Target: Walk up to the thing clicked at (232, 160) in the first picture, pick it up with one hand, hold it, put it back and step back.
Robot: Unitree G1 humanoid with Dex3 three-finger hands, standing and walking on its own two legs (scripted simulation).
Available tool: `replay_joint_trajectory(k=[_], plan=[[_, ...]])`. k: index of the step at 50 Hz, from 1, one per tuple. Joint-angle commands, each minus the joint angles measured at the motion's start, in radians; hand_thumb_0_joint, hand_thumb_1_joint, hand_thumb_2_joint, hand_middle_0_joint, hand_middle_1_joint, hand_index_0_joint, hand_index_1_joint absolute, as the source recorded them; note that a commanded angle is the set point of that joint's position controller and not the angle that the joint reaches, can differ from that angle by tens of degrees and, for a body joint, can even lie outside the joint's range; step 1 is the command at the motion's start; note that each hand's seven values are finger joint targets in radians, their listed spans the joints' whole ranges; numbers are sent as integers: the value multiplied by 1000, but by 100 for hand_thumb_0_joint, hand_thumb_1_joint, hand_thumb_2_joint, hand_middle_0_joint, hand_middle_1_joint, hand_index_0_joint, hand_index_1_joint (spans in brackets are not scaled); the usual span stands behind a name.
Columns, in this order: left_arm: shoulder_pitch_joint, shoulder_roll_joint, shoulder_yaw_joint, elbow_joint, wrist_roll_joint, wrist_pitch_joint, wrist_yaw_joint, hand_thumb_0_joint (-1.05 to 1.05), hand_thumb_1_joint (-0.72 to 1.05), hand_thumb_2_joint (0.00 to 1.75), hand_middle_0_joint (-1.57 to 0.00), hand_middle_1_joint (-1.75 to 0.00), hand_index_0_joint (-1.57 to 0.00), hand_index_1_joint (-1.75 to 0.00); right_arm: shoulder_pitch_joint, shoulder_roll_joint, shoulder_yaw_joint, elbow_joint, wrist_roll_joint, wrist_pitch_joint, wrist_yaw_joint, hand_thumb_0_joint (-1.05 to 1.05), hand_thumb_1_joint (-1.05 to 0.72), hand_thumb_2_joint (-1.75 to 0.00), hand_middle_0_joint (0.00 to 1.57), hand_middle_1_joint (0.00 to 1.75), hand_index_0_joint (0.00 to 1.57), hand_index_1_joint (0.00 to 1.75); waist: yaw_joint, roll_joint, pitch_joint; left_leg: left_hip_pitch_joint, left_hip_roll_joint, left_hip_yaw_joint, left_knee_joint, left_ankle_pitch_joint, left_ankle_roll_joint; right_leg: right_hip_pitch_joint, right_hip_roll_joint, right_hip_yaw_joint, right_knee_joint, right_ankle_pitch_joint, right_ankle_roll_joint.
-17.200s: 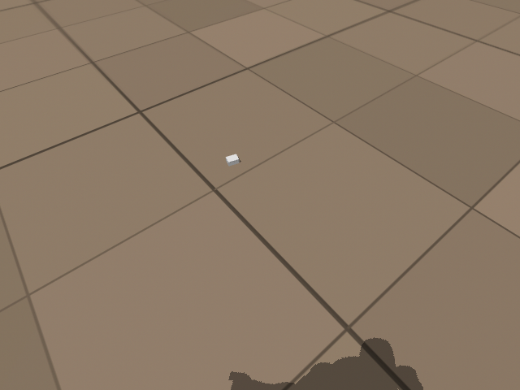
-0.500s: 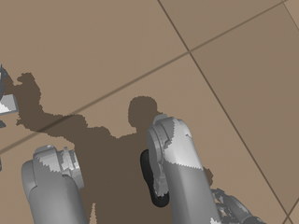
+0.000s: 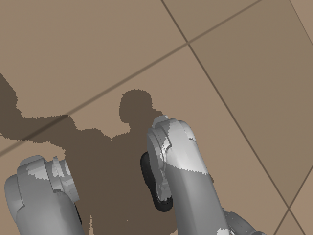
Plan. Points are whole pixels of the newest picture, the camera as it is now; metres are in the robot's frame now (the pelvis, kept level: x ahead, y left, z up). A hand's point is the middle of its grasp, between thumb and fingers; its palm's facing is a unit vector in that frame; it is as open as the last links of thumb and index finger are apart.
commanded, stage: rest palm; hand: left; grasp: from above
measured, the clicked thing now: out of the picture +0.44 +0.30 -0.28
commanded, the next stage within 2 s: close in 0.34 s
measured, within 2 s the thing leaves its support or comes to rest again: neither
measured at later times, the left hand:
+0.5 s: hand out of the picture +0.43 +0.30 -0.25, palm faces -0.44 -0.14 -0.89, open 13.9 cm
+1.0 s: hand out of the picture +0.44 +0.29 -0.25, palm faces -0.44 -0.13 -0.89, open 11.7 cm
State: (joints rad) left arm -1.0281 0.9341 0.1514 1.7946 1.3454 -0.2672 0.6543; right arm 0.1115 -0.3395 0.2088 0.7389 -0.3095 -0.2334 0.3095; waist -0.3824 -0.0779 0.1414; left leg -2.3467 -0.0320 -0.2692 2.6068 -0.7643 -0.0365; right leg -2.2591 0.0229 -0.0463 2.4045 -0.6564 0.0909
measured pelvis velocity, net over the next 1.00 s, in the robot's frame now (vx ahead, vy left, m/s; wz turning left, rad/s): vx -0.01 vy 0.01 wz -0.04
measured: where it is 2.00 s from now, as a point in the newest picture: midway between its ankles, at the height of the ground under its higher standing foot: (120, 215)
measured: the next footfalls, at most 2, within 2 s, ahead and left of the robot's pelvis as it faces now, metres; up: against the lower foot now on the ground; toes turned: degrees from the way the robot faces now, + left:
none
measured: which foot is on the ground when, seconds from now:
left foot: down 0.00-1.00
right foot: down 0.00-1.00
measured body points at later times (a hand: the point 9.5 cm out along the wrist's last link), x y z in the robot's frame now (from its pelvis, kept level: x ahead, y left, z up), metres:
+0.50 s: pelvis -0.01 +0.01 +0.00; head +0.26 +0.14 +0.34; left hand +0.45 +0.30 -0.20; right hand +0.05 -0.26 -0.04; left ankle +0.05 +0.13 -0.26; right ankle +0.12 -0.15 -0.25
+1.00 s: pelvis -0.01 +0.01 +0.01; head +0.27 +0.13 +0.34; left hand +0.45 +0.30 -0.20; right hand +0.04 -0.25 -0.04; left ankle +0.05 +0.13 -0.26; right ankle +0.12 -0.15 -0.26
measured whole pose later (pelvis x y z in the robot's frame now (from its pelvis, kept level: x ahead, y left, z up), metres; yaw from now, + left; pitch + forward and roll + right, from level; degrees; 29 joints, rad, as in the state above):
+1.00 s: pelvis -0.01 +0.01 +0.01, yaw -2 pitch +26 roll -16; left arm -1.05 0.99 0.11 1.83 1.31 -0.22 0.71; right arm 0.07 -0.38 0.28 0.69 -0.31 -0.31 0.35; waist -0.41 -0.12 0.21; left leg -2.33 -0.03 -0.30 2.60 -0.75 -0.02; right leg -2.21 0.03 -0.08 2.36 -0.63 0.09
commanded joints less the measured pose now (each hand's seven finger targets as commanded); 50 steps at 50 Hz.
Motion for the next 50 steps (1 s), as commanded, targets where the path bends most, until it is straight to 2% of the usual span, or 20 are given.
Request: replay_joint_trajectory(k=[1, 2, 6, 8, 14, 17, 18, 19, 23, 27, 30, 32, 36, 37, 39, 41, 42, 46, 49, 50], plan=[[-250, 186, -27, -90, -3, -15, 53, 0, -53, 98, -7, -96, -6, -97, 158, -339, -85, 7, 0, -6, 2, 0, -89, -90, 20, 30, 20, 30, -51, 451, -623, 512, 24, 147, -291, 271, 33, 339, 23, -210, -162, 271, -88], [-246, 207, -19, -93, 6, -16, 63, 0, -54, 99, -8, -97, -7, -98, 152, -338, -81, 17, -4, -6, 3, 0, -90, -90, 20, 30, 20, 30, -50, 455, -623, 502, 27, 142, -291, 265, 34, 343, 29, -213, -166, 263, -88], [-246, 173, -51, -73, 15, -7, 90, 0, -51, 96, -8, -97, -8, -97, 146, -350, -84, 20, -10, -15, 10, 0, -90, -90, 20, 30, 20, 30, -62, 449, -600, 496, 28, 136, -302, 233, 33, 328, 31, -217, -177, 239, -88], [-250, 185, -58, -78, 24, 5, 105, 0, -50, 95, -9, -95, -8, -96, 132, -361, -95, 26, -1, -21, 10, 0, -89, -90, 20, 30, 20, 30, -62, 453, -583, 512, 34, 114, -319, 219, 28, 301, 27, -220, -178, 220, -90], [-263, 178, -52, -88, 10, 39, 129, 0, -50, 94, -8, -97, -8, -97, 119, -371, -93, 14, 3, -48, 34, 0, -90, -90, 20, 30, 20, 30, -69, 481, -580, 520, 39, 103, -330, 227, 25, 311, 26, -214, -180, 237, -88], [-258, 180, -45, -75, -5, 52, 123, 0, -49, 93, -9, -97, -9, -97, 104, -358, -78, 2, 5, -60, 40, 0, -90, -90, 20, 30, 20, 30, -73, 466, -576, 504, 40, 106, -307, 240, 26, 325, 22, -212, -176, 255, -84], [-261, 174, -42, -80, -14, 53, 122, 0, -47, 91, -9, -97, -9, -96, 112, -376, -83, 1, 3, -63, 42, 0, -90, -90, 20, 30, 20, 30, -77, 480, -592, 523, 39, 104, -312, 267, 24, 324, 23, -215, -171, 270, -83], [-263, 194, -30, -57, -18, 57, 119, 0, -48, 92, -9, -97, -9, -97, 116, -370, -74, 3, 7, -65, 43, 0, -90, -90, 20, 30, 20, 30, -77, 493, -587, 533, 39, 105, -310, 272, 22, 329, 23, -216, -167, 278, -85], [-265, 180, -48, -68, -33, 50, 98, 0, -40, 87, -13, -97, -15, -95, 94, -363, -50, -1, 6, -78, 51, 0, -89, -90, 20, 30, 20, 30, -83, 476, -573, 518, 39, 97, -299, 260, 25, 332, 21, -221, -164, 267, -79], [-271, 212, -45, -73, -26, 39, 91, 0, -30, 79, -21, -92, -23, -90, 108, -378, -51, -1, 6, -79, 48, 0, -89, -90, 20, 30, 20, 30, -86, 502, -577, 531, 42, 93, -312, 269, 21, 344, 24, -222, -168, 275, -83], [-257, 198, -61, -65, -30, 33, 91, 0, -27, 77, -22, -91, -25, -88, 106, -386, -57, -3, 3, -76, 44, 0, -89, -90, 20, 30, 20, 30, -93, 497, -557, 523, 42, 91, -322, 233, 21, 344, 24, -224, -177, 251, -85], [-267, 200, -63, -73, -36, 31, 89, 0, -24, 74, -24, -90, -27, -87, 116, -379, -36, -10, 2, -77, 48, 0, -89, -90, 20, 30, 20, 30, -101, 476, -566, 515, 42, 93, -313, 241, 24, 355, 27, -227, -182, 259, -83], [-272, 212, -57, -84, -35, 28, 100, 0, -20, 71, -28, -85, -30, -82, 124, -386, -39, -10, 0, -76, 48, 0, -89, -90, 20, 30, 20, 30, -95, 494, -587, 547, 48, 74, -319, 293, 15, 359, 24, -232, -169, 296, -86], [-256, 214, -60, -59, -34, 30, 101, 0, -18, 70, -30, -84, -33, -81, 121, -377, -26, -24, 2, -76, 51, 0, -89, -90, 20, 30, 20, 30, -101, 488, -575, 539, 46, 85, -309, 288, 19, 373, 28, -229, -174, 300, -86], [-255, 220, -60, -61, -34, 33, 109, 0, -16, 68, -31, -82, -34, -79, 130, -393, -41, -13, 1, -73, 44, 0, -89, -90, 20, 30, 20, 30, -98, 477, -576, 532, 46, 85, -314, 289, 19, 381, 30, -226, -186, 301, -87], [-257, 234, -52, -55, -38, 37, 104, 0, -14, 66, -34, -80, -36, -77, 129, -382, -26, -23, 1, -77, 45, 0, -90, -90, 20, 30, 20, 30, -98, 479, -565, 515, 43, 99, -305, 275, 23, 387, 29, -221, -193, 291, -86], [-254, 246, -51, -72, -35, 40, 107, 0, -12, 65, -35, -78, -37, -75, 117, -381, -26, -18, 3, -77, 42, 0, -89, -90, 20, 30, 20, 30, -86, 463, -569, 511, 46, 88, -312, 265, 22, 378, 28, -225, -193, 279, -87], [-245, 260, -35, -54, -38, 45, 100, 0, -6, 60, -40, -72, -43, -70, 138, -390, -29, -29, 5, -73, 40, 0, -89, -90, 20, 30, 20, 30, -94, 483, -562, 511, 46, 93, -315, 277, 22, 385, 28, -225, -192, 290, -88], [-233, 245, -49, -48, -55, 44, 80, 0, -2, 57, -44, -69, -46, -67, 121, -381, -19, -39, 8, -75, 33, 0, -89, -90, 20, 30, 20, 30, -94, 442, -543, 486, 43, 99, -309, 234, 28, 381, 26, -224, -204, 258, -85], [-242, 262, -41, -63, -57, 41, 79, 0, -2, 57, -44, -70, -46, -67, 136, -394, -31, -34, 10, -72, 27, 0, -89, -90, 20, 30, 20, 30, -95, 462, -560, 497, 45, 98, -322, 239, 26, 394, 33, -221, -214, 261, -88]])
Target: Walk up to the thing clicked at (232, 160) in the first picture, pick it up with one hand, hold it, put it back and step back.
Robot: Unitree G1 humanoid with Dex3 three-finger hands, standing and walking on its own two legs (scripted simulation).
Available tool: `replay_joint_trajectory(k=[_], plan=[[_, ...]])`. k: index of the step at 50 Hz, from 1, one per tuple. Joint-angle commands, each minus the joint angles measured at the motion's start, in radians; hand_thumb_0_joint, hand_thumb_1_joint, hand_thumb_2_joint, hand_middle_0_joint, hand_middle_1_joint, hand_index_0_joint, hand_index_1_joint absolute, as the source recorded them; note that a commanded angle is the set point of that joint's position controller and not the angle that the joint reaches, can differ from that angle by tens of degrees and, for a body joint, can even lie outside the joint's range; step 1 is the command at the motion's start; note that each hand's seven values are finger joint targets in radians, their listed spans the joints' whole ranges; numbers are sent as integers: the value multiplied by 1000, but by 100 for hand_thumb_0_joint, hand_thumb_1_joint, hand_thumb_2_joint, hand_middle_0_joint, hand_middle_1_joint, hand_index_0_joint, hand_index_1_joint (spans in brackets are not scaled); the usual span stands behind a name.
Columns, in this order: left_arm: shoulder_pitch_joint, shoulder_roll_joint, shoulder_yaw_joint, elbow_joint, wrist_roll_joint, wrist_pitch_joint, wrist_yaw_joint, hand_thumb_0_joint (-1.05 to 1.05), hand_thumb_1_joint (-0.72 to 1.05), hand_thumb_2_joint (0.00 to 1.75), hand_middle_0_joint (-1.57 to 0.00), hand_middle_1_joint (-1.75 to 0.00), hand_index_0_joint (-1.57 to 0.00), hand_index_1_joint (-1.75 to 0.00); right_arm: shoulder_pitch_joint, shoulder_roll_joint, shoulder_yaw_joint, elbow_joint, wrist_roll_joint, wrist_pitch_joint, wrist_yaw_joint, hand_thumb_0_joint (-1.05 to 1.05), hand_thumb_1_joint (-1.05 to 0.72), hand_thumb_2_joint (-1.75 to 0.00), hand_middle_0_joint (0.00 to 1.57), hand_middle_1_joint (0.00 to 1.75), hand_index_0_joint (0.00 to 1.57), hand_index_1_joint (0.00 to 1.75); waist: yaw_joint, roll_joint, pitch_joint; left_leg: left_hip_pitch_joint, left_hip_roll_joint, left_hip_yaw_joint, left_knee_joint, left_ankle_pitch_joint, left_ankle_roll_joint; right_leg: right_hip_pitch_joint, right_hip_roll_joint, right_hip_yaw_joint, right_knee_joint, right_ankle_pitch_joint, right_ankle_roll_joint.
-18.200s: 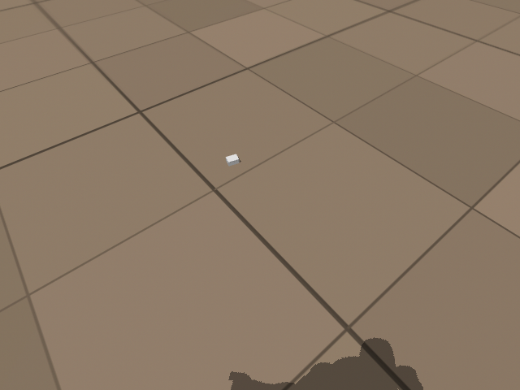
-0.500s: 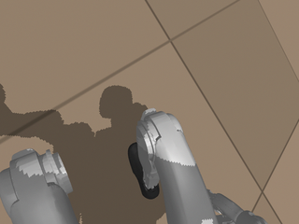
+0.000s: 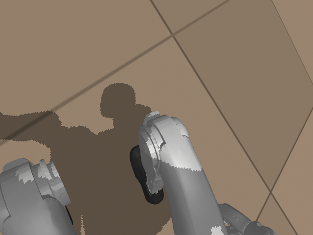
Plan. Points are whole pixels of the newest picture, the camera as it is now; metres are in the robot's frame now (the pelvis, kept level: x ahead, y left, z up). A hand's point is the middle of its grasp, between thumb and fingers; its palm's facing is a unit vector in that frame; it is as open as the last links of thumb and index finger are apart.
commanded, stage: close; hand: left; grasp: from above
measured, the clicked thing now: out of the picture +0.44 +0.31 -0.28
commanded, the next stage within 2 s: settle in 1.14 s
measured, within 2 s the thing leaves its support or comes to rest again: leaves its support in 1.52 s
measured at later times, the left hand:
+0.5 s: hand out of the picture +0.43 +0.31 -0.25, palm faces -0.44 -0.14 -0.89, open 9.4 cm
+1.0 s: hand out of the picture +0.43 +0.31 -0.25, palm faces -0.44 -0.15 -0.88, open 7.9 cm
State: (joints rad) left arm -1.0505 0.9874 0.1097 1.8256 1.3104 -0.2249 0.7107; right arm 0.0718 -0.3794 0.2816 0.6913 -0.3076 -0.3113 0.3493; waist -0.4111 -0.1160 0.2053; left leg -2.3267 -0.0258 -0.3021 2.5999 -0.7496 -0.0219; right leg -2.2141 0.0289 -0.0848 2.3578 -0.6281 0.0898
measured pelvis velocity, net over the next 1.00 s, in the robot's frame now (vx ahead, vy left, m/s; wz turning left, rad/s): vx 0.00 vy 0.00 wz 0.00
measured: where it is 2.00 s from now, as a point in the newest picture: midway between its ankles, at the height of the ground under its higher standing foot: (111, 210)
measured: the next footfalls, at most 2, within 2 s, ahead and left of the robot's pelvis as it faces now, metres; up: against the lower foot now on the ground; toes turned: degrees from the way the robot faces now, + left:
none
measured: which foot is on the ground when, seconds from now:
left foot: down 0.00-1.00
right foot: down 0.00-1.00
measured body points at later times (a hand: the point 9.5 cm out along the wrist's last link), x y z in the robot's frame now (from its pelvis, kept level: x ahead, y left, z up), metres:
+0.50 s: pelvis +0.00 +0.00 +0.01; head +0.27 +0.14 +0.34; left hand +0.45 +0.31 -0.20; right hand +0.06 -0.25 -0.04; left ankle +0.06 +0.12 -0.26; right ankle +0.13 -0.15 -0.26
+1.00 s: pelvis +0.00 +0.00 +0.01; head +0.27 +0.13 +0.34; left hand +0.45 +0.31 -0.20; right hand +0.05 -0.26 -0.03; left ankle +0.06 +0.12 -0.26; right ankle +0.13 -0.15 -0.26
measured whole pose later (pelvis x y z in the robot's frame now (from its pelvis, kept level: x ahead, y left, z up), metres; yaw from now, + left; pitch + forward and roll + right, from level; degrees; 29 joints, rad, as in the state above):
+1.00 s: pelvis +0.00 +0.00 +0.01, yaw +0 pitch +26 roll -16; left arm -1.06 1.01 0.10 1.81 1.30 -0.24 0.68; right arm 0.09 -0.39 0.29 0.66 -0.30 -0.29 0.31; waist -0.41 -0.12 0.22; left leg -2.31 -0.02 -0.30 2.56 -0.73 -0.02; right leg -2.19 0.02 -0.09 2.32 -0.62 0.09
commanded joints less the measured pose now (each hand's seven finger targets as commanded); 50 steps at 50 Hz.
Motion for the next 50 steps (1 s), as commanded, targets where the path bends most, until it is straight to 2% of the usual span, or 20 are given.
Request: replay_joint_trajectory(k=[1, 5, 9, 11, 16, 19, 21, 23, 25, 26, 27, 28, 33, 36, 38, 39, 42, 46, 48, 50], plan=[[-225, 210, 5, -97, -24, -6, 18, 0, 1, 54, -45, -67, -48, -65, 175, -348, -99, 10, 8, 6, -11, 0, -89, -90, 20, 30, 20, 30, -65, 505, -618, 475, 39, 130, -308, 228, 13, 342, 22, -184, -159, 236, -86], [-216, 194, -21, -103, -28, -11, 3, 0, 7, 50, -50, -63, -53, -60, 161, -338, -87, 8, 11, 3, -17, 0, -89, -90, 20, 30, 20, 30, -64, 499, -609, 481, 40, 128, -306, 221, 12, 333, 18, -185, -158, 228, -83], [-202, 210, -21, -93, -16, -19, 3, 0, 12, 46, -54, -60, -57, -57, 171, -360, -106, 12, 12, 16, -29, 0, -89, -90, 20, 30, 20, 30, -57, 505, -585, 480, 42, 125, -333, 188, 8, 329, 24, -184, -169, 202, -90], [-200, 187, -25, -96, -11, -20, 2, 0, 14, 44, -55, -59, -59, -55, 169, -343, -95, 2, 6, 18, -23, 0, -89, -90, 20, 30, 20, 30, -57, 503, -597, 492, 42, 120, -331, 216, 5, 316, 23, -191, -159, 216, -89], [-184, 174, -37, -94, -15, -22, 5, 0, 19, 40, -61, -53, -63, -50, 162, -338, -88, -1, 6, 16, -20, 0, -89, -90, 20, 30, 20, 30, -62, 481, -592, 497, 44, 111, -330, 220, 5, 321, 22, -191, -163, 225, -86], [-187, 190, -32, -95, -11, -20, 14, 0, 24, 36, -64, -50, -67, -47, 161, -339, -93, 9, 10, 16, -25, 0, -89, -90, 20, 30, 20, 30, -57, 491, -583, 491, 45, 110, -334, 191, 6, 321, 19, -188, -169, 207, -86], [-202, 185, -25, -106, -11, -18, 16, 0, 26, 34, -64, -50, -68, -46, 167, -338, -93, 2, 7, 13, -19, 0, -89, -90, 20, 30, 20, 30, -56, 506, -590, 504, 45, 110, -335, 220, 2, 310, 18, -191, -162, 224, -87], [-202, 191, -30, -104, -11, -14, 24, 0, 28, 33, -66, -47, -70, -44, 169, -350, -101, 11, 9, 16, -25, 0, -89, -90, 20, 30, 20, 30, -68, 506, -582, 495, 44, 113, -345, 184, 6, 328, 22, -185, -180, 205, -89], [-188, 188, -18, -91, -7, -9, 29, 0, 30, 31, -67, -47, -71, -43, 178, -344, -98, 5, 9, 16, -22, 0, -89, -90, 20, 30, 20, 30, -63, 488, -588, 495, 45, 108, -340, 218, 5, 322, 20, -192, -175, 226, -87], [-207, 188, -27, -110, -11, -9, 29, 0, 31, 30, -69, -45, -72, -41, 170, -351, -106, 13, 9, 14, -22, 0, -89, -90, 20, 30, 20, 30, -65, 495, -576, 481, 44, 110, -337, 194, 7, 316, 15, -188, -179, 208, -86], [-187, 195, -14, -91, -11, -6, 33, 0, 32, 30, -70, -43, -73, -40, 182, -346, -102, 9, 4, 16, -22, 0, -89, -90, 20, 30, 20, 30, -67, 488, -591, 493, 45, 109, -346, 209, 7, 342, 20, -188, -186, 222, -88], [-192, 193, -19, -99, -12, -4, 32, 0, 33, 29, -70, -43, -74, -40, 174, -343, -101, 5, 13, 14, -20, 0, -89, -90, 20, 30, 20, 30, -61, 484, -583, 483, 46, 107, -339, 212, 6, 327, 14, -187, -177, 225, -85], [-191, 197, -9, -74, -19, 0, 34, 0, 39, 24, -75, -39, -79, -35, 183, -344, -93, 3, 7, 18, -21, 0, -89, -90, 20, 30, 20, 30, -72, 488, -602, 498, 45, 112, -338, 241, 5, 353, 20, -188, -179, 250, -86], [-205, 203, -21, -94, -19, 4, 26, 0, 42, 23, -79, -35, -82, -32, 171, -346, -97, -1, 12, 18, -26, 0, -89, -90, 20, 30, 20, 30, -67, 483, -590, 484, 43, 119, -336, 207, 10, 345, 18, -182, -189, 224, -87], [-216, 204, -9, -84, -23, 0, 20, 0, 45, 20, -81, -34, -84, -30, 192, -349, -97, -7, 10, 19, -24, 0, -89, -90, 20, 30, 20, 30, -72, 503, -594, 500, 43, 118, -344, 234, 6, 333, 15, -186, -177, 238, -89], [-219, 204, -20, -89, -25, -1, 19, 0, 45, 21, -82, -33, -85, -30, 176, -350, -98, 2, 10, 18, -30, 0, -89, -90, 20, 30, 20, 30, -73, 499, -582, 487, 43, 121, -346, 196, 7, 341, 15, -183, -185, 213, -89], [-220, 209, -12, -96, -26, -2, 9, 0, 50, 17, -85, -30, -88, -26, 193, -348, -92, -7, 9, 21, -30, 0, -89, -90, 20, 30, 20, 30, -72, 483, -596, 485, 40, 125, -338, 220, 11, 345, 15, -184, -189, 229, -85], [-214, 234, -11, -97, -25, -9, 3, 0, 55, 13, -89, -25, -93, -22, 184, -354, -90, -9, 10, 29, -42, 0, -89, -90, 20, 30, 20, 30, -69, 474, -581, 476, 40, 124, -348, 185, 13, 346, 14, -183, -197, 200, -87], [-220, 234, -10, -102, -20, -10, 0, 0, 57, 12, -92, -24, -95, -20, 198, -363, -100, -19, 13, 34, -48, 0, -89, -90, 20, 30, 20, 30, -74, 477, -585, 476, 41, 129, -352, 180, 15, 349, 19, -179, -206, 199, -89], [-223, 213, -18, -110, -25, -14, -2, 0, 58, 10, -92, -22, -95, -19, 193, -345, -91, -14, 7, 32, -46, 0, -89, -90, 20, 30, 20, 30, -68, 477, -592, 482, 40, 126, -349, 198, 11, 336, 13, -184, -190, 209, -88]])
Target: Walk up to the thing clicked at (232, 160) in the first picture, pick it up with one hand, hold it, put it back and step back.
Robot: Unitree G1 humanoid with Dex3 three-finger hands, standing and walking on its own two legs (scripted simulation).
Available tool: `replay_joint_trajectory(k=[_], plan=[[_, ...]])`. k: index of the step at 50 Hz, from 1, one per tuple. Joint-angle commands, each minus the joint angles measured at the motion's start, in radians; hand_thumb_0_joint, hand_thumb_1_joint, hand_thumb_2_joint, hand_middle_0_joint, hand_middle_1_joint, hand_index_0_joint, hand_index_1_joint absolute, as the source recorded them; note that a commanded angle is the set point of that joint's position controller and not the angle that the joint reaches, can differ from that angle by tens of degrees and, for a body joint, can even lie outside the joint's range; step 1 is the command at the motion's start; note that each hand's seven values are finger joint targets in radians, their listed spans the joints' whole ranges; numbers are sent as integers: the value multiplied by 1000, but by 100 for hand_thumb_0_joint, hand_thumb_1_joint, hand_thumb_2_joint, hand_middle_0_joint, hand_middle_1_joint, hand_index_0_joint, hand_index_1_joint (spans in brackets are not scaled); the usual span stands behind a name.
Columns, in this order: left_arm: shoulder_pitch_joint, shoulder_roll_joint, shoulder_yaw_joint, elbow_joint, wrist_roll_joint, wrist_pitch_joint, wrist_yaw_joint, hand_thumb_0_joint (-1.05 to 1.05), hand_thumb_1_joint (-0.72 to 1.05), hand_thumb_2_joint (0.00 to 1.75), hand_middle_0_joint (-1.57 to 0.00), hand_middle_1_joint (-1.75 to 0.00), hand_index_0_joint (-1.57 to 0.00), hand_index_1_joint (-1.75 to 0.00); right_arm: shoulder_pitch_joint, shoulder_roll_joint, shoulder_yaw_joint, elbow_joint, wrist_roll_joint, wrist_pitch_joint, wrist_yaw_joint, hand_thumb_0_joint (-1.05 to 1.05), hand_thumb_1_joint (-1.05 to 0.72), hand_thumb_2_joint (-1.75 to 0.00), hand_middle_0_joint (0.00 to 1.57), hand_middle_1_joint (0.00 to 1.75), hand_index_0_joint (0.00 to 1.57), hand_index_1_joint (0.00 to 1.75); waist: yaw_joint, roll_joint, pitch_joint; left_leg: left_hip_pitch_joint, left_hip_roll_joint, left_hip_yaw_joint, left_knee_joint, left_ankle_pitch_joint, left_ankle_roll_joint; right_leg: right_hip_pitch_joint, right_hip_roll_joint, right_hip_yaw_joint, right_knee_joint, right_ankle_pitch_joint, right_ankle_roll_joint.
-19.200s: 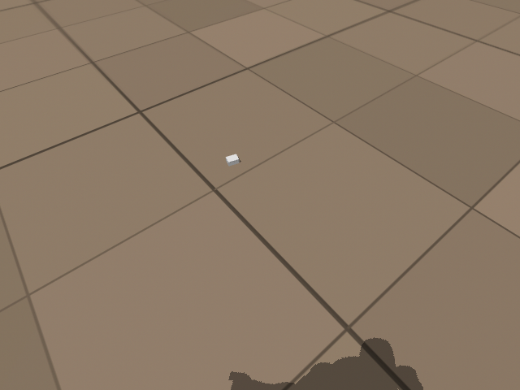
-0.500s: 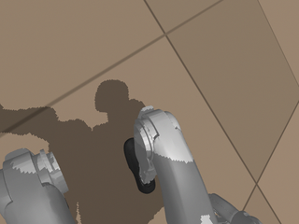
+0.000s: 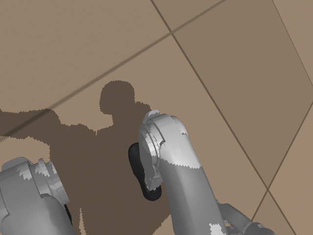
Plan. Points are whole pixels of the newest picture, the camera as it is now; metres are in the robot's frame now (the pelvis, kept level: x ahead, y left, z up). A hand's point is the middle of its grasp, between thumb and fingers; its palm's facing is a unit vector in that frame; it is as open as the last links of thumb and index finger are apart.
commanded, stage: close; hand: left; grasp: from above
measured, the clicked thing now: out of the picture +0.45 +0.31 -0.29
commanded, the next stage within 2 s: settle in 0.14 s
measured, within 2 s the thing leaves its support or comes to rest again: leaves its support in 0.52 s
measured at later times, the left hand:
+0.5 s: hand out of the picture +0.45 +0.31 -0.25, palm faces -0.42 -0.16 -0.89, open 7.5 cm
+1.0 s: hand out of the picture +0.44 +0.32 -0.15, palm faces -0.45 -0.11 -0.89, open 7.5 cm
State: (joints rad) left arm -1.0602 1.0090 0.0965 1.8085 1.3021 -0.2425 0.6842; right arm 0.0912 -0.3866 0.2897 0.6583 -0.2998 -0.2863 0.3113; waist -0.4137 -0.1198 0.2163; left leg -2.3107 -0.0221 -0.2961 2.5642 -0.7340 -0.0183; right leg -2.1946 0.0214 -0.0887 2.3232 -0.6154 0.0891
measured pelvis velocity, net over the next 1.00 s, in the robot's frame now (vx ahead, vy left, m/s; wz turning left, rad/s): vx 0.01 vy -0.01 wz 0.09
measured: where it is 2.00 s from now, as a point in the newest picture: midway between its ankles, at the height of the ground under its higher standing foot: (110, 206)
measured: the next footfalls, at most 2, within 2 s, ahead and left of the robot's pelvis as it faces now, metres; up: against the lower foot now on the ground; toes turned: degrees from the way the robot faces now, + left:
none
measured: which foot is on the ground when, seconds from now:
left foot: down 0.00-1.00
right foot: down 0.00-1.00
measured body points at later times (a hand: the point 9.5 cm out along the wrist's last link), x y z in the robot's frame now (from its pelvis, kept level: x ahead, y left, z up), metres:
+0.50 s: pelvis +0.00 +0.00 +0.00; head +0.28 +0.13 +0.33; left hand +0.46 +0.32 -0.20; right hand +0.06 -0.26 -0.04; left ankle +0.06 +0.12 -0.27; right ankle +0.14 -0.15 -0.27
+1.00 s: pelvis +0.01 -0.01 +0.02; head +0.23 +0.09 +0.40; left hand +0.46 +0.32 -0.10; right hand +0.11 -0.27 -0.07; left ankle +0.06 +0.12 -0.27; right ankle +0.14 -0.15 -0.27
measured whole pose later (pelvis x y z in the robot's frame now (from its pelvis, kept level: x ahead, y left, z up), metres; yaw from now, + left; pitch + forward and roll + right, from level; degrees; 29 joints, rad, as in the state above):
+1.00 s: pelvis +0.01 -0.01 +0.02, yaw +5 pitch +34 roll -12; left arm -0.97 0.73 0.06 1.46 1.26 -0.19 0.38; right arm 0.14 -0.32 0.08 0.69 -0.15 -0.12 0.27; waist -0.27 0.03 -0.04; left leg -2.34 -0.04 -0.19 2.44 -0.70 -0.02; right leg -2.25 -0.03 -0.01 2.29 -0.64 0.06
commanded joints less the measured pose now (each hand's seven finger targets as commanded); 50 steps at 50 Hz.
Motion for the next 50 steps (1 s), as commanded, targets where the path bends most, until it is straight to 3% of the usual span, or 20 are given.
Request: replay_joint_trajectory(k=[1, 5, 7, 10, 16, 19, 22, 23, 24, 25, 26, 28, 33, 34, 35, 37, 40, 42, 46, 50], plan=[[-202, 198, 1, -95, -15, 3, 28, 0, 59, 11, -94, -22, -97, -19, 178, -342, -102, 16, 0, 10, -9, 0, -89, -90, 20, 30, 20, 30, -63, 486, -618, 482, 38, 118, -314, 205, 6, 333, 26, -179, -161, 215, -88], [-217, 197, -14, -107, -17, -3, 21, 0, 67, 10, -99, -20, -102, -17, 169, -337, -93, 14, 2, 4, -8, 0, -89, -90, 20, 30, 20, 30, -69, 480, -595, 471, 35, 127, -300, 176, 11, 323, 21, -175, -162, 195, -84], [-246, 216, -6, -142, -14, -4, 24, 0, 70, 9, -102, -17, -105, -14, 180, -360, -119, 29, 12, 6, -18, 0, -89, -90, 20, 30, 20, 30, -68, 494, -595, 465, 35, 123, -316, 152, 10, 311, 19, -171, -172, 173, -87], [-207, 213, 2, -104, -9, 6, 24, 0, 70, 7, -103, -14, -106, -11, 179, -347, -116, 22, 9, 12, -21, 0, -89, -90, 20, 30, 20, 30, -59, 478, -600, 462, 39, 117, -326, 139, 7, 318, 21, -175, -173, 165, -89], [-229, 204, 13, -121, -9, 16, 15, 0, 69, 8, -108, -13, -111, -11, 200, -342, -123, 23, 10, 13, -11, 0, -91, -90, 20, 30, 20, 30, -63, 518, -633, 499, 36, 123, -314, 227, 3, 315, 16, -176, -149, 233, -90], [-234, 230, 39, -158, -4, 21, 9, 0, 70, 6, -109, -11, -111, -9, 202, -341, -135, 27, 17, 14, -10, 0, -91, -90, 20, 30, 20, 30, -41, 550, -675, 526, 36, 123, -317, 254, -2, 319, 13, -173, -142, 249, -92], [-262, 211, 32, -232, -8, 24, -6, 0, 72, 4, -111, -9, -113, -7, 197, -328, -148, 19, 21, 16, -5, 0, -91, -90, 20, 30, 20, 30, -33, 588, -688, 537, 32, 141, -329, 229, -3, 308, 12, -166, -145, 229, -96], [-244, 220, 55, -262, -15, 25, -9, 0, 73, 6, -111, -9, -113, -7, 201, -329, -162, 22, 25, 20, -7, 0, -91, -90, 20, 30, 20, 30, -14, 605, -727, 551, 31, 141, -339, 239, -5, 319, 13, -166, -150, 231, -99], [-237, 197, 42, -257, -13, 33, -19, 0, 74, 8, -113, -9, -114, -8, 205, -323, -166, 19, 27, 21, -4, 0, -91, -90, 20, 30, 20, 30, -22, 604, -731, 560, 29, 151, -327, 243, -4, 314, 12, -161, -149, 240, -99], [-249, 203, 54, -331, -20, 31, -24, 0, 73, 7, -112, -9, -114, -8, 206, -319, -178, 25, 31, 25, -4, 0, -91, -90, 20, 30, 20, 30, 2, 639, -783, 580, 28, 153, -344, 265, -7, 324, 12, -159, -154, 247, -102], [-235, 184, 44, -306, -20, 40, -34, 0, 73, 8, -113, -9, -115, -8, 211, -313, -182, 29, 38, 26, -1, 0, -91, -90, 20, 30, 20, 30, -9, 622, -772, 578, 28, 158, -324, 268, -5, 312, 10, -157, -147, 256, -102], [-238, 151, 53, -412, -45, 46, -48, 0, 75, 9, -114, -9, -116, -8, 211, -298, -204, 35, 52, 38, 0, 0, -91, -90, 20, 30, 20, 30, 32, 672, -845, 604, 23, 160, -360, 284, -8, 307, 5, -153, -150, 256, -107], [-185, 37, 4, -418, -56, 82, -113, 0, 80, 7, -118, -7, -120, -5, 233, -269, -247, 68, 89, 75, 7, 0, -90, -90, 20, 30, 20, 30, 46, 607, -833, 557, 17, 178, -360, 285, 3, 243, 8, -134, -156, 249, -111], [-234, 22, 4, -531, -68, 77, -125, 0, 82, 9, -118, -10, -120, -8, 243, -259, -255, 63, 98, 82, 6, 0, -90, -90, 20, 30, 20, 30, 66, 654, -915, 593, 13, 182, -376, 327, 4, 268, 4, -130, -163, 272, -112], [-195, -47, -25, -462, -83, 88, -143, 0, 84, 9, -120, -9, -122, -8, 246, -247, -254, 71, 106, 88, 8, 0, -90, -90, 20, 30, 20, 30, 56, 618, -897, 588, 13, 179, -372, 323, 4, 259, 1, -129, -159, 278, -115], [-191, -15, -5, -480, -79, 89, -173, 0, 84, 11, -121, -10, -123, -8, 257, -254, -274, 70, 121, 104, 5, 0, -90, -90, 20, 30, 20, 30, 67, 569, -866, 550, 7, 175, -385, 296, 10, 225, -4, -124, -162, 251, -113], [-221, -87, -37, -509, -80, 80, -215, 0, 85, 12, -122, -11, -123, -10, 262, -233, -285, 61, 133, 131, -7, 0, -91, -90, 20, 30, 20, 30, 73, 543, -894, 532, 0, 186, -402, 267, 16, 237, -8, -110, -180, 233, -117], [-210, -77, -34, -495, -71, 75, -238, 0, 83, 13, -121, -12, -122, -11, 265, -229, -291, 47, 143, 145, -18, 0, -91, -90, 20, 30, 20, 30, 77, 489, -884, 504, -7, 196, -401, 239, 24, 242, -7, -100, -195, 214, -116], [-236, -53, -13, -508, -55, 55, -260, 0, 82, 17, -121, -13, -122, -13, 267, -216, -298, 36, 146, 165, -43, 0, -91, -90, 20, 30, 20, 30, 94, 460, -896, 496, -15, 201, -422, 196, 27, 240, -17, -88, -208, 172, -116], [-251, -41, -10, -497, -38, 36, -267, 0, 79, 16, -119, -13, -119, -13, 268, -195, -297, 30, 147, 179, -68, 0, -91, -90, 20, 30, 20, 30, 92, 430, -898, 464, -22, 230, -415, 188, 35, 272, -15, -76, -227, 157, -115]])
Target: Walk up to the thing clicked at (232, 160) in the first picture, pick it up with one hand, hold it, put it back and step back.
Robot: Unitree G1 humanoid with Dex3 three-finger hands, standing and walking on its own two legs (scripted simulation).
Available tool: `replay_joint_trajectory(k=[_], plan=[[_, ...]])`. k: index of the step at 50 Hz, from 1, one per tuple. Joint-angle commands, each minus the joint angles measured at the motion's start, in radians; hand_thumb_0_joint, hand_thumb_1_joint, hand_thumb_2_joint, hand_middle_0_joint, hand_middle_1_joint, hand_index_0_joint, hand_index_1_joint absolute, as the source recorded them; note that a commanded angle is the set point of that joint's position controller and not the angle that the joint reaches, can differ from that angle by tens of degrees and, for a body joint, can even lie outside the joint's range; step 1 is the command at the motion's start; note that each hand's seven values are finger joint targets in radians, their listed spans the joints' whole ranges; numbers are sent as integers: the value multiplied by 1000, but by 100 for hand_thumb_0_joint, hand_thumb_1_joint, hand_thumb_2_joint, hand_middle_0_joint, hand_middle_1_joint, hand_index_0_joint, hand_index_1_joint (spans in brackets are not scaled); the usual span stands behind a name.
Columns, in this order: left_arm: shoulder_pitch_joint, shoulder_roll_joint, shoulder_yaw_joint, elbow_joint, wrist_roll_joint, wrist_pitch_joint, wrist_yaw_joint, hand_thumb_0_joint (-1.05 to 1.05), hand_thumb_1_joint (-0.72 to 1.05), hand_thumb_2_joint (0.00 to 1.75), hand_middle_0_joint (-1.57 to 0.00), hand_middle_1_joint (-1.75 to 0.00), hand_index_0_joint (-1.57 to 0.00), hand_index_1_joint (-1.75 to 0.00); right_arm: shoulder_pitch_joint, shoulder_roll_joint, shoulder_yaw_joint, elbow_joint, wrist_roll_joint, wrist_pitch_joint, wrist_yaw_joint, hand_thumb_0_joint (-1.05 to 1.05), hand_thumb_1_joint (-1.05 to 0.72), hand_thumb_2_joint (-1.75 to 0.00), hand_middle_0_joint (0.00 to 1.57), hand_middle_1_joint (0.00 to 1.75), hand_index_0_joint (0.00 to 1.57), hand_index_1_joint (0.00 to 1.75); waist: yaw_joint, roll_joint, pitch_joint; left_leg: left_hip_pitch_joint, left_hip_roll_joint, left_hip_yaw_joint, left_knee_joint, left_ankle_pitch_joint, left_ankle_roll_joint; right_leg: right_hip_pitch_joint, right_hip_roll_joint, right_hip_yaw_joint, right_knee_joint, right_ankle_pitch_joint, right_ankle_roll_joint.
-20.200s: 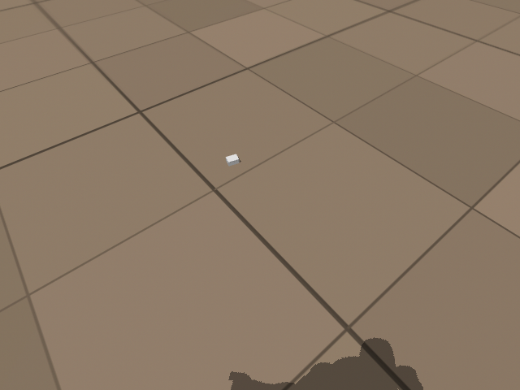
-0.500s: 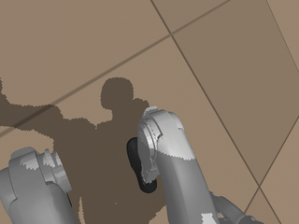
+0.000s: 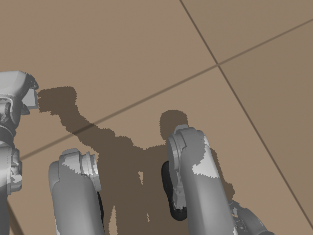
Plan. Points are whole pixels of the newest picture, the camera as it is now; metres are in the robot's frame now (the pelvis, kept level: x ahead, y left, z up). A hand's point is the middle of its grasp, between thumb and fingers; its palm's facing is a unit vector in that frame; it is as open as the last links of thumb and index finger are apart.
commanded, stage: settle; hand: left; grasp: from above
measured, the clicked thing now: (22, 100) +0.47 +0.29 -0.21
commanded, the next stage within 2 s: lift in 0.08 s
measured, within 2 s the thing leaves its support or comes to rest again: neither
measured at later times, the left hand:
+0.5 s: hand (8, 99) +0.44 +0.29 -0.11, palm faces -0.46 -0.07 -0.88, open 7.5 cm
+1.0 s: hand out of the picture +0.37 +0.29 +0.05, palm faces -0.42 -0.10 -0.90, open 7.6 cm
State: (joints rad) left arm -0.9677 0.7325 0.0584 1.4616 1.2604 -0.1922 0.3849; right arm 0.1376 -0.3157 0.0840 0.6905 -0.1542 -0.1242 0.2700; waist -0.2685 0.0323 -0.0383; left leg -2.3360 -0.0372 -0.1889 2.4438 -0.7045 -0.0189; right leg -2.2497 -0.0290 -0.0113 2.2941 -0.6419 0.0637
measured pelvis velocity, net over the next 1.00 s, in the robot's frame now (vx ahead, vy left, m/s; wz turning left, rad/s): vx -0.01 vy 0.00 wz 0.10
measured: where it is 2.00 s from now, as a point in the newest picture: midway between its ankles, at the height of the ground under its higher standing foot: (137, 215)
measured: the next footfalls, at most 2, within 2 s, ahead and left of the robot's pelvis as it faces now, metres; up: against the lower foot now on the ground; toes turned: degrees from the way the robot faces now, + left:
none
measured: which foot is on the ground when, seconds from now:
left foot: down 0.00-1.00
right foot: down 0.00-1.00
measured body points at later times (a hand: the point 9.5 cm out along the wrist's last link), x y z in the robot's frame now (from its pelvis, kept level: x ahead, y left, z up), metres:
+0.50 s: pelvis -0.01 -0.01 +0.03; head +0.22 +0.05 +0.42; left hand +0.46 +0.29 -0.06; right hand +0.04 -0.29 -0.07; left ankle +0.07 +0.12 -0.29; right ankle +0.12 -0.16 -0.29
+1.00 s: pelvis -0.01 +0.00 +0.15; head +0.16 +0.04 +0.57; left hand +0.39 +0.29 +0.10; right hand +0.14 -0.27 +0.03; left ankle +0.07 +0.12 -0.29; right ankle +0.12 -0.16 -0.29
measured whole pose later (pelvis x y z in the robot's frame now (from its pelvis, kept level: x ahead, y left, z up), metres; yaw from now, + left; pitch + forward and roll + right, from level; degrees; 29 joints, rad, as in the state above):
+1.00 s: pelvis -0.01 +0.00 +0.15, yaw +6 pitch +32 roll -6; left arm -0.54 0.55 -0.05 0.78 1.04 -0.07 0.10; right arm 0.14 -0.27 -0.04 0.63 0.00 0.04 0.05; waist -0.11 0.06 -0.19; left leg -1.86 0.00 -0.10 1.94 -0.64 -0.01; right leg -1.82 -0.06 0.01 1.85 -0.58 0.07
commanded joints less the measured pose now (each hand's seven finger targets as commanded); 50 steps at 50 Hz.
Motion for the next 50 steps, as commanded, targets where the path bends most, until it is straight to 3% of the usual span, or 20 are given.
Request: replay_joint_trajectory(k=[1, 6, 7, 9, 10, 14, 15, 16, 20, 22, 25, 31, 33, 34, 36, 39, 41, 45, 48, 50], plan=[[-351, 246, 35, -156, 2, -16, 31, 0, 79, 16, -119, -12, -119, -12, 222, -263, -95, -3, 2, 19, -32, 0, -91, -90, 20, 30, 20, 30, -49, 272, -654, 483, -9, 133, -290, 161, 39, 342, 36, -146, -206, 183, -90], [-367, 263, 42, -171, 9, -22, 27, 0, 80, 18, -120, -10, -120, -11, 230, -266, -107, -8, 6, 26, -64, 0, -90, -90, 20, 30, 20, 30, -44, 288, -640, 507, -9, 134, -314, 121, 36, 301, 30, -143, -225, 134, -95], [-380, 271, 49, -197, 9, -23, 30, 0, 80, 19, -120, -9, -120, -10, 232, -263, -108, -11, 7, 28, -70, 0, -90, -90, 20, 30, 20, 30, -33, 309, -680, 526, -9, 137, -321, 133, 33, 315, 27, -139, -223, 147, -94], [-360, 249, 43, -181, 1, -18, 26, 0, 90, 12, -126, -18, -129, -15, 242, -256, -112, -8, 10, 31, -77, 0, -93, -91, 20, 30, 20, 30, -33, 299, -691, 533, -9, 143, -322, 150, 35, 329, 26, -137, -228, 161, -96], [-351, 244, 38, -180, -1, -16, 22, 0, 83, 16, -119, -10, -121, -8, 243, -252, -111, -5, 12, 31, -79, 0, -88, -89, 20, 30, 20, 30, -35, 289, -677, 521, -8, 144, -332, 138, 36, 331, 28, -138, -233, 146, -98], [-340, 254, 53, -262, -38, 6, -1, 0, 95, 13, -127, -17, -130, -14, 259, -251, -131, -6, 25, 40, -93, 0, -91, -90, 20, 30, 20, 30, 5, 328, -784, 580, -6, 155, -365, 173, 34, 383, 22, -125, -250, 182, -100], [-308, 229, 45, -249, -53, 20, -12, 0, 97, 16, -128, -19, -131, -16, 261, -248, -136, -4, 33, 44, -95, 0, -91, -90, 20, 30, 20, 30, 14, 329, -779, 601, -5, 155, -377, 185, 31, 374, 19, -123, -253, 198, -100], [-291, 201, 27, -240, -64, 27, -25, 0, 98, 16, -129, -19, -132, -15, 264, -244, -138, -2, 38, 47, -95, 0, -91, -90, 20, 30, 20, 30, 1, 324, -755, 595, -4, 159, -380, 191, 33, 383, 20, -124, -262, 206, -99], [-287, 250, 48, -356, -74, 37, -70, 0, 99, 22, -131, -18, -133, -15, 267, -244, -154, -5, 56, 68, -107, 0, -91, -90, 20, 30, 20, 30, 34, 319, -811, 627, -4, 157, -408, 203, 36, 417, 17, -113, -280, 214, -103], [-245, 211, 36, -374, -86, 36, -87, 0, 98, 21, -130, -18, -133, -16, 262, -237, -161, -10, 65, 78, -114, 0, -91, -90, 20, 30, 20, 30, 40, 294, -780, 617, -3, 156, -427, 183, 37, 419, 15, -111, -299, 197, -103], [-212, 201, 38, -428, -92, 35, -111, 0, 96, 24, -128, -21, -131, -18, 267, -230, -171, -23, 77, 90, -126, 0, -91, -90, 20, 30, 20, 30, 43, 252, -768, 620, -4, 157, -448, 178, 42, 450, 15, -106, -334, 190, -102], [-145, 163, 20, -548, -124, 46, -159, 0, 94, 32, -126, -28, -128, -25, 238, -214, -187, -54, 99, 110, -151, 0, -91, -90, 20, 30, 20, 30, 79, 239, -786, 680, 1, 138, -547, 129, 42, 486, 15, -100, -394, 151, -98], [-71, 134, 4, -547, -128, 57, -177, 0, 91, 34, -124, -29, -126, -27, 233, -203, -188, -61, 108, 117, -158, 0, -91, -90, 20, 30, 20, 30, 83, 206, -761, 689, 4, 143, -573, 132, 46, 519, 18, -99, -425, 155, -94], [-95, 149, 12, -619, -141, 57, -184, 0, 92, 34, -124, -29, -127, -27, 229, -202, -191, -68, 112, 120, -162, 0, -91, -90, 20, 30, 20, 30, 93, 217, -783, 703, 2, 141, -590, 131, 46, 535, 16, -94, -439, 155, -95], [-45, 144, 8, -633, -155, 70, -203, 0, 92, 35, -124, -30, -127, -28, 214, -199, -195, -82, 121, 126, -172, 0, -91, -90, 20, 30, 20, 30, 104, 197, -776, 738, 7, 135, -624, 113, 48, 552, 17, -91, -467, 142, -92], [-40, 70, -38, -736, -189, 79, -227, 0, 92, 32, -123, -31, -126, -28, 187, -186, -202, -95, 130, 130, -186, 0, -91, -90, 20, 30, 20, 30, 99, 225, -763, 811, 17, 110, -698, 92, 41, 565, 16, -94, -497, 142, -90], [10, 112, -10, -779, -198, 91, -231, 0, 90, 31, -121, -31, -124, -28, 177, -185, -202, -106, 138, 135, -198, 0, -90, -90, 20, 30, 20, 30, 123, 220, -783, 849, 17, 111, -734, 100, 40, 619, 15, -88, -528, 149, -88], [66, 97, -8, -862, -221, 113, -237, 0, 91, 33, -123, -29, -125, -27, 143, -166, -203, -120, 149, 143, -223, 0, -90, -90, 20, 30, 20, 30, 133, 198, -771, 927, 20, 109, -811, 86, 39, 697, 14, -77, -607, 138, -83], [111, 61, -31, -910, -234, 132, -245, 0, 91, 30, -122, -28, -125, -25, 129, -150, -200, -121, 155, 147, -241, 0, -90, -90, 20, 30, 20, 30, 133, 172, -750, 978, 24, 122, -866, 102, 39, 775, 16, -69, -678, 146, -79], [152, 70, -24, -940, -249, 147, -252, 0, 91, 31, -123, -26, -125, -24, 106, -146, -197, -123, 161, 149, -253, 0, -90, -90, 20, 30, 20, 30, 152, 164, -736, 1025, 30, 121, -917, 96, 38, 822, 17, -64, -722, 141, -77]])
